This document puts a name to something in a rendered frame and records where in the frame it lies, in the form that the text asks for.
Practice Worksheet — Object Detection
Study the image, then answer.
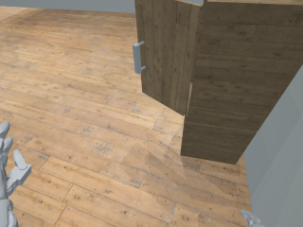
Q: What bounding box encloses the right robot hand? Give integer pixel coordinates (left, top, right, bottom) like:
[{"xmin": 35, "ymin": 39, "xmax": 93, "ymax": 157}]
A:
[{"xmin": 241, "ymin": 209, "xmax": 264, "ymax": 227}]

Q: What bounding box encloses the left robot hand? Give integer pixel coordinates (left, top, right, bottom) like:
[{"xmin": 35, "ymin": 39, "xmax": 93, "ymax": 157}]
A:
[{"xmin": 0, "ymin": 120, "xmax": 32, "ymax": 200}]

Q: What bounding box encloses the cupboard door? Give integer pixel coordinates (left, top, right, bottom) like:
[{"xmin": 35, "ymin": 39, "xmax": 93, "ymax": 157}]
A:
[{"xmin": 134, "ymin": 0, "xmax": 203, "ymax": 116}]

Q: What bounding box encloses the robot left forearm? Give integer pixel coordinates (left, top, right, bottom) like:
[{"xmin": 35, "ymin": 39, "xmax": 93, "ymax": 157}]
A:
[{"xmin": 0, "ymin": 199, "xmax": 19, "ymax": 227}]

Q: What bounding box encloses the handle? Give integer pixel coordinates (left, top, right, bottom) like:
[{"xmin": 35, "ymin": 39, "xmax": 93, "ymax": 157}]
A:
[{"xmin": 133, "ymin": 41, "xmax": 146, "ymax": 75}]

